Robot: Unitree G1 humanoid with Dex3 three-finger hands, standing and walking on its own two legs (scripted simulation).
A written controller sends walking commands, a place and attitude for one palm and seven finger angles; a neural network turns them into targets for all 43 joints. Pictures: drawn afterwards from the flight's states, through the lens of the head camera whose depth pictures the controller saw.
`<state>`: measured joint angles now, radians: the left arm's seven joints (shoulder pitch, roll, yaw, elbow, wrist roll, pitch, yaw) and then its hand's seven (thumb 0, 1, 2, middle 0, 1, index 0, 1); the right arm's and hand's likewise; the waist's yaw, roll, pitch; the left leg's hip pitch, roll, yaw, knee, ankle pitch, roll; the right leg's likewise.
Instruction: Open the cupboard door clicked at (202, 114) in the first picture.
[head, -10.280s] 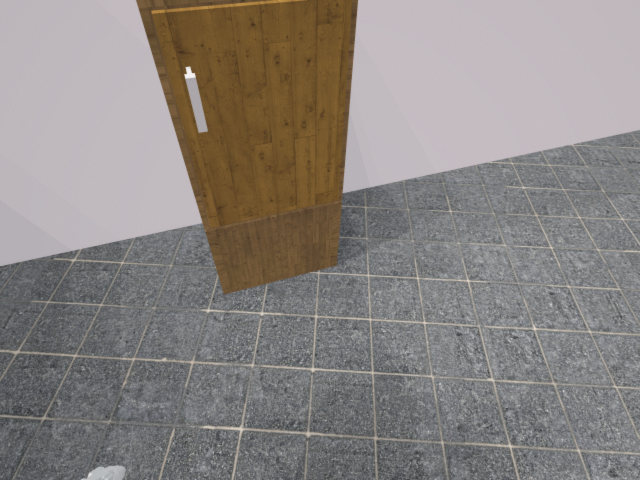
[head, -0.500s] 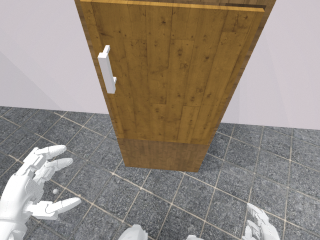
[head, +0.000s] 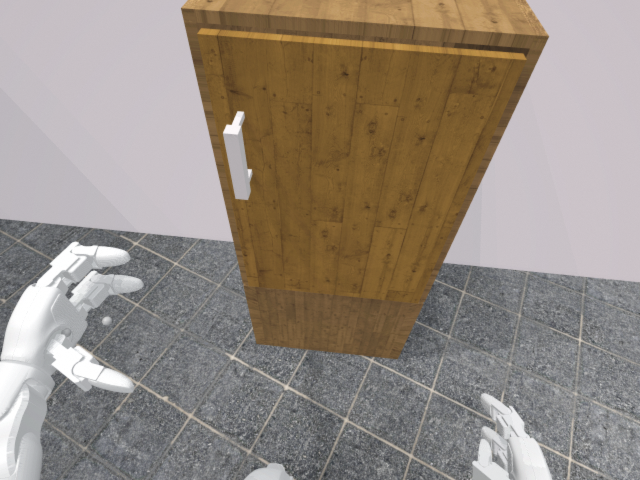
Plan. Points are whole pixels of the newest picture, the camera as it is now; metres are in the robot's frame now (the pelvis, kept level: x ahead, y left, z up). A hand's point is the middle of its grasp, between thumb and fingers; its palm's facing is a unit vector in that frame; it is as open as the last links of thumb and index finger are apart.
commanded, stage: raise the hand with hooked fingers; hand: left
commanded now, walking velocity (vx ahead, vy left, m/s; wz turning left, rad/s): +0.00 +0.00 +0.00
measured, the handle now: (241, 156) +0.55 +0.17 +0.09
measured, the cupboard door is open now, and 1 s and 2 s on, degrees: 0 0 0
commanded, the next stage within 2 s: move the hooked fingers beside the handle in 0.66 s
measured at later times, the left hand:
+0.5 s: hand (106, 288) +0.30 +0.27 +0.09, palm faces -0.01 -1.00 -0.03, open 14.0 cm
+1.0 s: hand (119, 270) +0.33 +0.27 +0.09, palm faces -0.02 -1.00 -0.02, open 14.0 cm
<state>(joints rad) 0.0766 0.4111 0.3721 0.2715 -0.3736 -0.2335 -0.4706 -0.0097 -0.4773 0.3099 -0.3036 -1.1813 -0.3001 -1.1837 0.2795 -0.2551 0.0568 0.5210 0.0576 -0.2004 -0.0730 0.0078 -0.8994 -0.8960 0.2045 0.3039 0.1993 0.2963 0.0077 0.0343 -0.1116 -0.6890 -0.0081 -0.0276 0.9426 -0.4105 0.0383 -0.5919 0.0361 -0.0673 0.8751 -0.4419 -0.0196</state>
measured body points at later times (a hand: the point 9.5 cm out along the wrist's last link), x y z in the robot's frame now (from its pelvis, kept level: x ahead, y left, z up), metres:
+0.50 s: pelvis +0.01 +0.01 +0.01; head +0.04 +0.02 +0.46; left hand +0.30 +0.33 +0.09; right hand +0.15 -0.25 -0.06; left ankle +0.03 +0.09 -0.69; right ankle +0.00 -0.11 -0.69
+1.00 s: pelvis +0.00 +0.00 +0.01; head +0.05 +0.02 +0.45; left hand +0.32 +0.32 +0.09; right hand +0.16 -0.25 -0.07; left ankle +0.03 +0.09 -0.69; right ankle +0.00 -0.11 -0.69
